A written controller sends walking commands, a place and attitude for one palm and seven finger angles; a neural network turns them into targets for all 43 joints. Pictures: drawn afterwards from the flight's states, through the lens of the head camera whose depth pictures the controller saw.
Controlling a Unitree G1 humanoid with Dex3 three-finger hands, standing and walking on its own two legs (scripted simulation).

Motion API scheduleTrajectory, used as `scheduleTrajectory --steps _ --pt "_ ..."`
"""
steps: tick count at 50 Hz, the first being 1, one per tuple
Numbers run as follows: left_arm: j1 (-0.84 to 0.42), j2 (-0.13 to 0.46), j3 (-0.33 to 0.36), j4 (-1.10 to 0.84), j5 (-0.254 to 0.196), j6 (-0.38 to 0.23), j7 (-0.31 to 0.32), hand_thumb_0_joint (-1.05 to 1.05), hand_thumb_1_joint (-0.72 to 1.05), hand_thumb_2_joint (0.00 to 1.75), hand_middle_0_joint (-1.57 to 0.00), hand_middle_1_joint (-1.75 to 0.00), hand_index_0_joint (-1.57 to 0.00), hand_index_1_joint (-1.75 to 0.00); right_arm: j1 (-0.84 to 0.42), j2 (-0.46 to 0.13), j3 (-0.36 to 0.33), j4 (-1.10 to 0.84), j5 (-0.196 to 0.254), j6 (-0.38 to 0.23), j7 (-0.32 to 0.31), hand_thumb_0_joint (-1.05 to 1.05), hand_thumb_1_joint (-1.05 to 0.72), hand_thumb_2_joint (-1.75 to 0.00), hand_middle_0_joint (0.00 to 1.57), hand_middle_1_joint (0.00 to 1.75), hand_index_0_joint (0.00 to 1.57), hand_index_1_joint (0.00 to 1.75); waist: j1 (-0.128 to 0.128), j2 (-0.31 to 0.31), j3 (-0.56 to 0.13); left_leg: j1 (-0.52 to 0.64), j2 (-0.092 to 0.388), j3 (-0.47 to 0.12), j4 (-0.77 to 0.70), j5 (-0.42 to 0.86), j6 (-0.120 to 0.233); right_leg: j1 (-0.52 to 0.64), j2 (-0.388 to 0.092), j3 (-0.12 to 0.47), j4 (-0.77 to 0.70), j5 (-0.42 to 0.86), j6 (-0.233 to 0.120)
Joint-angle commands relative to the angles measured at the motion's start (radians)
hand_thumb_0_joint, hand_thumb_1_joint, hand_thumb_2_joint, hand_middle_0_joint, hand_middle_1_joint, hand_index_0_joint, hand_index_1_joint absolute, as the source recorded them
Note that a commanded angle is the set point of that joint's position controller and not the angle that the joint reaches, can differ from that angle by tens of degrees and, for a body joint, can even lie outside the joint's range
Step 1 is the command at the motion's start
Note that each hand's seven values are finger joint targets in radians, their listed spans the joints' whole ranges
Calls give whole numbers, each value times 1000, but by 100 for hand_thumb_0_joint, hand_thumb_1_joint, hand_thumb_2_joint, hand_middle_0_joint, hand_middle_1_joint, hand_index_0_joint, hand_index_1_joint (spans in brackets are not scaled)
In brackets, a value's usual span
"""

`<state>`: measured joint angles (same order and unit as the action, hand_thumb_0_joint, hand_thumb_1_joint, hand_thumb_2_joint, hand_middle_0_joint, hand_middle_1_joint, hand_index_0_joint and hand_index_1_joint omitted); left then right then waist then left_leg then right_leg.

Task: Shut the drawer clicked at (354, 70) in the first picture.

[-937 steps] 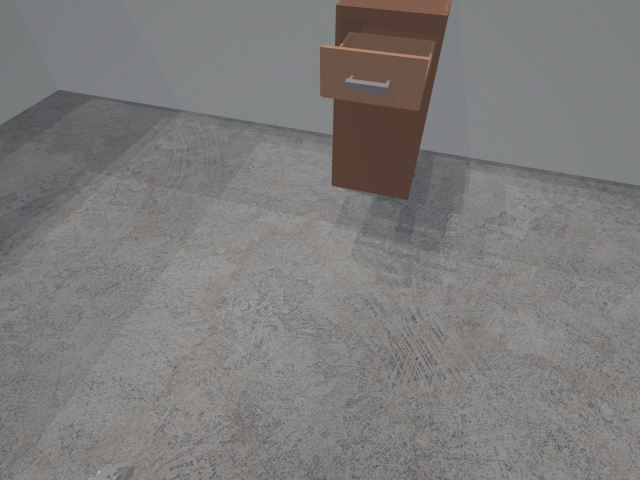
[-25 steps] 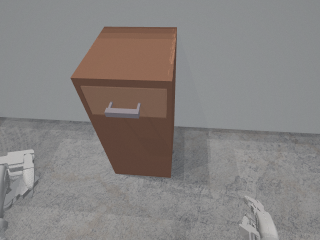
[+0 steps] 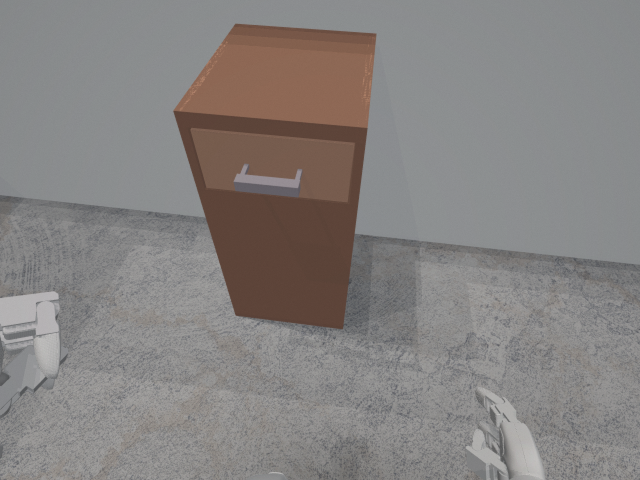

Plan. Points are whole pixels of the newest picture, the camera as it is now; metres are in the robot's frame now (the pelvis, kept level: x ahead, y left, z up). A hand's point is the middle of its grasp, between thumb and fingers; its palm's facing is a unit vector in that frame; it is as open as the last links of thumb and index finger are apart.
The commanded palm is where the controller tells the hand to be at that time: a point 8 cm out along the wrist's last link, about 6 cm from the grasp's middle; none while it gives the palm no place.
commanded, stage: step back with the hand held close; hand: left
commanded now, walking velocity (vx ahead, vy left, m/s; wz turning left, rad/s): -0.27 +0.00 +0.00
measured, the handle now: (270, 178) +0.69 +0.16 -0.07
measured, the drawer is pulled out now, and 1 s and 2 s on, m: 0.00 0.00 0.00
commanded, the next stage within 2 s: stop stepping back and stand still in 0.46 s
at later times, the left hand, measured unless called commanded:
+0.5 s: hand (22, 455) +0.11 +0.22 +0.17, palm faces +0.28 -0.84 -0.47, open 3.3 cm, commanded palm +0.05 +0.27 +0.19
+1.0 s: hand out of the picture +0.07 +0.26 +0.17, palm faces +0.33 -0.87 -0.37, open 3.3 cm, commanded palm -0.01 +0.30 +0.19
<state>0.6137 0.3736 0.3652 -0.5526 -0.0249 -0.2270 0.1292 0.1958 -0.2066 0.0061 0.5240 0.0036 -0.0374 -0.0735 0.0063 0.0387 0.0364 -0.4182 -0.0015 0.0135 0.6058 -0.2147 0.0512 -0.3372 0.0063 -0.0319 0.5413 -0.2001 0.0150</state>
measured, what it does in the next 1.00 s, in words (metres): walks backwards: right foot, then left foot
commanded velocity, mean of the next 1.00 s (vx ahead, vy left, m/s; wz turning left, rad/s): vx -0.16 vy -0.01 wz -0.02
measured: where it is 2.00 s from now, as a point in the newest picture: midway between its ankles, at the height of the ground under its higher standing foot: outside the picture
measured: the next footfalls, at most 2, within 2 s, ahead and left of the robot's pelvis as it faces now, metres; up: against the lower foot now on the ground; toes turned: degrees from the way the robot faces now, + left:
right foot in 0.46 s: -0.18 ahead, -0.12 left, +0.00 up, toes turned -1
left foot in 0.84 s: -0.02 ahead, +0.10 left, +0.00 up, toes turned -1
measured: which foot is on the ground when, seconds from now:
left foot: down 0.00-0.70, up 0.72-0.82, down 0.84-1.00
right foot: down 0.00-0.18, up 0.20-0.44, down 0.46-1.00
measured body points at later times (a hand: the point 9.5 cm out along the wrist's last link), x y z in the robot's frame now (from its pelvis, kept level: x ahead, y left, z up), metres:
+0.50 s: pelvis -0.09 +0.00 -0.01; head -0.04 +0.02 +0.44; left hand +0.09 +0.27 +0.19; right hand +0.09 -0.22 -0.09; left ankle +0.09 +0.09 -0.73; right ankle -0.22 -0.12 -0.73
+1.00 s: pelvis -0.15 +0.02 +0.00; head -0.13 +0.06 +0.45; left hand +0.05 +0.30 +0.19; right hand +0.01 -0.21 -0.06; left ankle -0.06 +0.10 -0.73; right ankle -0.20 -0.11 -0.70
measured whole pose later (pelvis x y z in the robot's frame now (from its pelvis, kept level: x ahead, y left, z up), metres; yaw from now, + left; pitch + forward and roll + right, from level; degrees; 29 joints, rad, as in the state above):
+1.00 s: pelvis -0.15 +0.02 +0.00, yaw -2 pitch -1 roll -1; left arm 0.51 0.40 0.36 -0.56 -0.04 -0.20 0.15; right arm 0.20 -0.17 0.01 0.62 0.00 -0.15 -0.06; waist -0.01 -0.07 0.06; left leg -0.36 -0.02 0.05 0.50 -0.13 0.06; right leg -0.26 0.01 0.04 0.79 -0.48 0.01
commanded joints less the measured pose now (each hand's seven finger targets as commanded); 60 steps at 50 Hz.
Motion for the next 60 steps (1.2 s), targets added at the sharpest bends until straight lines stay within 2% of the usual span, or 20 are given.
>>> scheduleTrajectory --steps 1,6,10,11,14,19,24,26,28,32,34,35,36,41,45,48,52,55,57,60 --pt "-39 170 115 -243 -5 -78 39 0 90 90 -140 -160 -140 -160 -60 -142 -68 -130 -11 -67 -15 0 -90 -90 20 30 20 30 -25 -78 -65 -25 36 -90 -56 -296 -9 -49 -99 197 -236 -372 -56" --pt "-55 182 113 -245 -18 -85 63 0 90 90 -140 -160 -140 -160 -56 -133 -66 -97 -11 -55 -16 0 -90 -90 20 30 20 30 -43 -57 -73 115 24 -93 -27 -208 -27 -203 -116 139 -239 -337 -61" --pt "-41 192 161 -281 11 -100 58 0 90 90 -140 -160 -140 -160 -94 -154 -70 -125 -13 -81 -27 0 -90 -90 20 30 20 30 -15 272 -102 -386 291 -445 -525 -625 94 270 105 40 372 -152 7" --pt "-55 212 175 -300 12 -103 54 0 90 90 -140 -160 -140 -160 -73 -134 -75 -117 -19 -88 -24 0 -90 -90 20 30 20 30 -18 210 -127 -344 307 -446 -516 -534 106 232 94 65 474 -178 3" --pt "30 197 179 -281 -7 -108 50 0 90 90 -140 -160 -140 -160 -74 -132 -87 -107 -20 -111 -2 0 -90 -90 20 30 20 30 -7 114 -176 -149 285 -348 -415 -355 99 128 84 80 413 -267 -9" --pt "77 172 131 -309 -53 -113 26 0 90 90 -140 -160 -140 -160 -54 -114 -66 -44 -33 -126 24 0 -90 -90 20 30 20 30 -14 207 -200 73 209 -237 -425 -211 3 117 86 0 -25 -359 -40" --pt "-49 273 188 -338 -48 -161 26 0 90 90 -140 -160 -140 -160 -42 -81 -51 -3 -28 -97 11 0 -90 -90 20 30 20 30 -29 -97 -230 365 60 4 13 109 -57 -95 -174 138 -292 231 -74" --pt "-49 226 153 -295 -53 -156 13 0 90 90 -140 -160 -140 -160 -64 -105 -69 -16 -11 -109 -4 0 -90 -90 20 30 20 30 -38 -137 -253 418 69 -5 -52 304 -36 -63 -64 32 -174 310 23" --pt "-21 259 190 -294 -57 -126 -1 0 90 90 -140 -160 -140 -160 -96 -128 -70 -59 -7 -93 -6 0 -90 -90 20 30 20 30 -21 -5 -288 488 118 -64 -108 576 2 -52 27 11 -53 266 60" --pt "78 224 208 -196 -75 -86 -7 0 90 90 -140 -160 -140 -160 -118 -116 -58 -92 -13 -72 5 0 -90 -90 20 30 20 30 -6 185 -106 131 121 -127 -334 -230 -34 49 63 -1 -161 -374 -39" --pt "90 233 205 -188 -73 -71 -4 0 90 90 -140 -160 -140 -160 -102 -102 -60 -85 2 -53 3 0 -90 -90 20 30 20 30 -20 -81 -53 231 -7 4 79 -119 -96 -223 -126 188 -378 -571 -111" --pt "68 235 192 -198 -79 -60 3 0 90 90 -140 -160 -140 -160 -109 -108 -69 -72 5 -42 1 0 -90 -90 20 30 20 30 -12 -232 7 204 -26 -28 346 -97 -99 -381 -271 329 -456 -645 -175" --pt "45 220 176 -203 -72 -52 10 0 90 90 -140 -160 -140 -160 -116 -108 -70 -59 2 -39 2 0 -90 -90 20 30 20 30 -16 -257 59 88 -6 -68 471 -74 -90 -357 -317 315 -442 -536 -213" --pt "-104 148 75 -148 -23 -48 23 0 90 90 -140 -160 -140 -160 -81 -122 -42 -43 9 -107 -25 0 -90 -90 20 30 20 30 -36 -25 74 149 39 -14 -135 43 -36 -39 -114 47 -126 -6 -72" --pt "-199 205 93 -285 -8 -67 39 0 90 90 -140 -160 -140 -160 -12 -116 -46 -43 -5 -165 -17 0 -90 -90 20 30 20 30 -27 184 -159 468 234 -344 -229 582 59 -114 16 30 221 -194 -6" --pt "-115 214 120 -365 -19 -69 37 0 90 90 -140 -160 -140 -160 -45 -121 -58 -44 -13 -183 8 0 -90 -90 20 30 20 30 -6 103 -205 274 266 -365 -394 -45 54 22 -5 93 321 -314 -9" --pt "138 178 148 -331 -31 -45 40 0 90 90 -140 -160 -140 -160 -76 -100 -41 -83 -15 -147 31 0 -90 -90 20 30 20 30 -5 244 -159 10 179 -172 -464 -362 -1 237 36 -52 88 -277 -34" --pt "177 172 158 -243 -35 -19 37 0 90 90 -140 -160 -140 -160 -88 -94 -42 -97 -13 -84 20 0 -90 -90 20 30 20 30 -11 99 -103 -141 86 -53 -261 -404 -50 326 11 -33 -139 -279 -70" --pt "84 186 158 -216 -42 1 37 0 90 90 -140 -160 -140 -160 -80 -95 -54 -82 -9 -41 9 0 -90 -90 20 30 20 30 -16 -289 -15 -181 -15 6 338 -237 -72 28 -340 480 -453 -588 -217" --pt "-12 158 138 -122 -37 -10 41 0 90 90 -140 -160 -140 -160 -38 -101 -47 -41 -8 -62 5 0 -90 -90 20 30 20 30 -45 -207 -42 -191 49 -38 406 -125 -56 84 -309 310 -338 -285 -206"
